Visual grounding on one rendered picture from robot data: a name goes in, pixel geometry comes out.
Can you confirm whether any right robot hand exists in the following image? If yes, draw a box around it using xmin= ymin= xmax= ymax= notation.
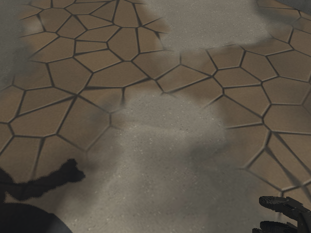
xmin=252 ymin=196 xmax=311 ymax=233

